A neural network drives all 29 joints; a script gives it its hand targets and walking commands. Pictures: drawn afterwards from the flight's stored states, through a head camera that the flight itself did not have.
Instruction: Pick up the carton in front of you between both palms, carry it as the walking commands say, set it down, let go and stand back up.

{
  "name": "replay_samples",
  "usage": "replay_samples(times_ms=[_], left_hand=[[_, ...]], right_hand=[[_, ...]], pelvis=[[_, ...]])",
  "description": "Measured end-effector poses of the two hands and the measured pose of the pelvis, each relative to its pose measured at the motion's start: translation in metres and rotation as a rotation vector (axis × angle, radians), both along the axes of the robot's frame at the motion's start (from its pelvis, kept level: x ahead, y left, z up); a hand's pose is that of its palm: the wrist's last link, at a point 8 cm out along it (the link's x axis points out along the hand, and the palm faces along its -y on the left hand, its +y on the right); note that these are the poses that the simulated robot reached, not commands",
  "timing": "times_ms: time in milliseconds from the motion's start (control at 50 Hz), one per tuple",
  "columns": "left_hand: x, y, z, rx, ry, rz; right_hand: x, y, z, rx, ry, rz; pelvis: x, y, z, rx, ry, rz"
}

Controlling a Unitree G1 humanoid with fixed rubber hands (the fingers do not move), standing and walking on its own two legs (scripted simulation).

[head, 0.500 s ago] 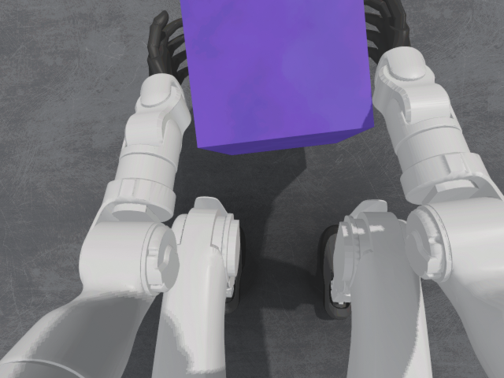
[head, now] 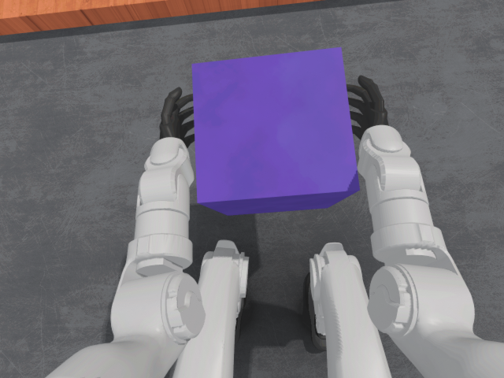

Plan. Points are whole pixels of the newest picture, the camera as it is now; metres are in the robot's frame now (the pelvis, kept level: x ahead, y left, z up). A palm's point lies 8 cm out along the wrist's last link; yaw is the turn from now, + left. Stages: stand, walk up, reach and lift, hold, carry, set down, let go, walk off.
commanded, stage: reach and lift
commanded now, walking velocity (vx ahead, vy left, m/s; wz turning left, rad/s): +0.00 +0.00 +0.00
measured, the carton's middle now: (272, 149) +0.47 +0.01 -0.12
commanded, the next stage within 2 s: none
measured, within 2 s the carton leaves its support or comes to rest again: neither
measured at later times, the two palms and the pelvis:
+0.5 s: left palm (125, 115) +0.42 +0.16 +0.11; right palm (437, 106) +0.43 -0.14 +0.11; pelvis +0.05 +0.00 +0.14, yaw +0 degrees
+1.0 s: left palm out of the picture +0.39 +0.15 +0.26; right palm out of the picture +0.38 -0.15 +0.26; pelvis +0.09 +0.00 +0.25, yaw +0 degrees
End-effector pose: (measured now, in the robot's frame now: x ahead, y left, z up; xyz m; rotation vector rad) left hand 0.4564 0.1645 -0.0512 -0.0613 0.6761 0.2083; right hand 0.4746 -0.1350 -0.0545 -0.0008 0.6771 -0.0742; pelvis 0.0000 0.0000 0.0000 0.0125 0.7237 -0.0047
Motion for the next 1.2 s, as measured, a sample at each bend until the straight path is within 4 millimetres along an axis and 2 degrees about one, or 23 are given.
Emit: replay_samples(times_ms=[440, 800, 940, 1060, 1120, 1200], left_hand=[[-0.032, -0.004, 0.146, -0.008, 0.009, -0.024], [-0.057, -0.009, 0.256, -0.003, 0.003, -0.055], [-0.066, -0.010, 0.298, 0.003, -0.010, -0.066], [-0.073, -0.011, 0.330, 0.021, -0.028, -0.084], [-0.076, -0.012, 0.339, 0.026, -0.024, -0.094], [-0.079, -0.013, 0.341, 0.027, -0.002, -0.099]], right_hand=[[-0.041, -0.004, 0.146, 0.009, 0.011, -0.037], [-0.074, -0.010, 0.257, 0.004, 0.005, -0.061], [-0.086, -0.011, 0.298, 0.002, -0.008, -0.067], [-0.094, -0.012, 0.331, -0.011, -0.027, -0.062], [-0.097, -0.013, 0.340, -0.016, -0.023, -0.060], [-0.101, -0.014, 0.342, -0.017, 0.000, -0.061]], pelvis=[[0.040, 0.000, 0.126, -0.005, -0.204, 0.000], [0.075, 0.002, 0.218, -0.010, -0.472, -0.002], [0.085, 0.003, 0.245, -0.012, -0.601, -0.002], [0.087, 0.004, 0.258, -0.014, -0.709, 0.001], [0.085, 0.004, 0.262, -0.014, -0.750, 0.001], [0.079, 0.004, 0.263, -0.015, -0.784, -0.001]])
